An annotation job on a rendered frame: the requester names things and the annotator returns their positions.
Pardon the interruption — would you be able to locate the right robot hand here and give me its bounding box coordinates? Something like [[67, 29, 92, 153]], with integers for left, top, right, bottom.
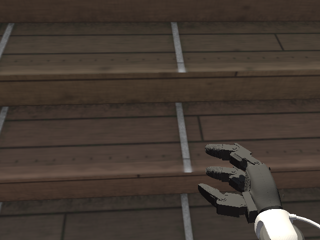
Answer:
[[198, 143, 284, 224]]

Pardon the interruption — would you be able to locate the robot right forearm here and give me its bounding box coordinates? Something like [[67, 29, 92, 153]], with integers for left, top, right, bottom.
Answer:
[[254, 209, 305, 240]]

